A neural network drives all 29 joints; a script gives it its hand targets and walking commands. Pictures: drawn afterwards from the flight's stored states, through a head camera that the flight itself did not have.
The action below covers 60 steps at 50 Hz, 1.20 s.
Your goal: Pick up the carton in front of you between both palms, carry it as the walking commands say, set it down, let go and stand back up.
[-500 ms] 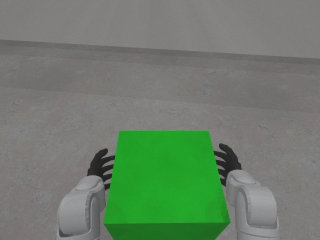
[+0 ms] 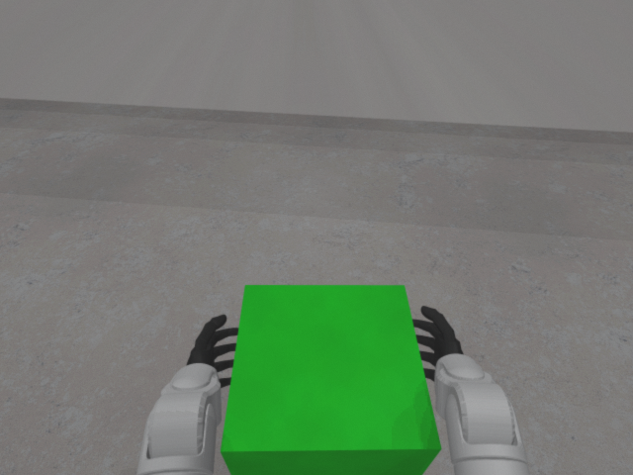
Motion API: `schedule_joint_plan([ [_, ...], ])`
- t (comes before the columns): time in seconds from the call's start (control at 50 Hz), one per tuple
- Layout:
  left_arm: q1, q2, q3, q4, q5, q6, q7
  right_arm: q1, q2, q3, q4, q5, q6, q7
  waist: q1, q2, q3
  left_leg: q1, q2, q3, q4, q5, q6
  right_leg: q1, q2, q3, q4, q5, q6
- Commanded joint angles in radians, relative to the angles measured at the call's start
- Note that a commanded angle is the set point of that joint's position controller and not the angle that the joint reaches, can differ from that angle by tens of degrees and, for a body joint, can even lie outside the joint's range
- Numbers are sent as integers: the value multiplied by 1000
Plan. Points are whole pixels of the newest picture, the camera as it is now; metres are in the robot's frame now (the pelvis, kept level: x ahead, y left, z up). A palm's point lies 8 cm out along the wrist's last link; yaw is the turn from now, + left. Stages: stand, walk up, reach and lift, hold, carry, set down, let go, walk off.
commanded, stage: carry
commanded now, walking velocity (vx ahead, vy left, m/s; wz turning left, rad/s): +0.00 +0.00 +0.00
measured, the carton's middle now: (324, 400) +0.27 +0.00 -0.04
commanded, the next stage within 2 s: hold in 1.30 s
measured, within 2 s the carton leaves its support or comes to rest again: neither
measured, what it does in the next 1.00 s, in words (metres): shifts its weight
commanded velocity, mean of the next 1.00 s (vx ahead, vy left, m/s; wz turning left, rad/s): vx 0.00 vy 0.00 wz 0.00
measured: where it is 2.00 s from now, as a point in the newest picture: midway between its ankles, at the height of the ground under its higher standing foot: outside the picture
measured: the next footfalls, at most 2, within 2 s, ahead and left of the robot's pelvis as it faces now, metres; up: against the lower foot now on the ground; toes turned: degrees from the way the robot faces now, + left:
none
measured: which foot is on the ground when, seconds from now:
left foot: down 0.00-1.00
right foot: down 0.00-1.00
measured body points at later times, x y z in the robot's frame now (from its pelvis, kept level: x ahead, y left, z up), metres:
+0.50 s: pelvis -0.04 +0.00 +0.00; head -0.07 +0.00 +0.45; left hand +0.25 +0.15 +0.03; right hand +0.25 -0.15 +0.03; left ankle -0.07 +0.11 -0.74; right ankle -0.06 -0.10 -0.74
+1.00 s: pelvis -0.07 +0.00 +0.00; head -0.09 +0.00 +0.45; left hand +0.22 +0.15 +0.03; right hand +0.23 -0.16 +0.03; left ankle -0.07 +0.11 -0.74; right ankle -0.06 -0.10 -0.74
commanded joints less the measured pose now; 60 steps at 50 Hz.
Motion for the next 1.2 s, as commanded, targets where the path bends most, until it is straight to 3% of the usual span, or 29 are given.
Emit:
schedule_joint_plan([
  [0.0, -478, -761, -490, -34, -219, -123, -202, -411, 782, 485, 9, 204, -99, 193, 2, 4, -258, 108, 104, -66, 2, 687, 5, 124, -99, 71, 2, 670, -2],
  [0.06, -517, -781, -446, 46, -190, -191, -208, -446, 799, 439, 89, 172, -166, 197, 3, 0, -258, 101, 108, -67, 7, 639, 11, 115, -105, 78, 7, 641, -11],
  [0.16, -580, -867, -472, 74, -199, -247, -222, -506, 878, 463, 116, 179, -220, 211, 4, 4, -261, 81, 109, -74, -4, 534, 24, 94, -102, 86, -2, 509, -22],
  [0.28, -570, -899, -556, -6, -250, -212, -225, -495, 909, 553, 36, 234, -185, 216, 3, 2, -259, 73, 108, -82, -29, 441, 29, 95, -105, 94, -24, 435, -26],
  [0.5, -567, -870, -510, 32, -229, -172, -228, -499, 884, 510, 70, 216, -147, 220, 1, 1, -184, 25, 109, -94, -87, 291, 31, 54, -104, 104, -85, 294, -27],
  [1.18, -566, -884, -516, 21, -236, -167, -232, -496, 899, 519, 60, 220, -141, 224, -1, 0, -213, 7, 106, -102, -92, 243, 30, 35, -106, 113, -98, 264, -33],
])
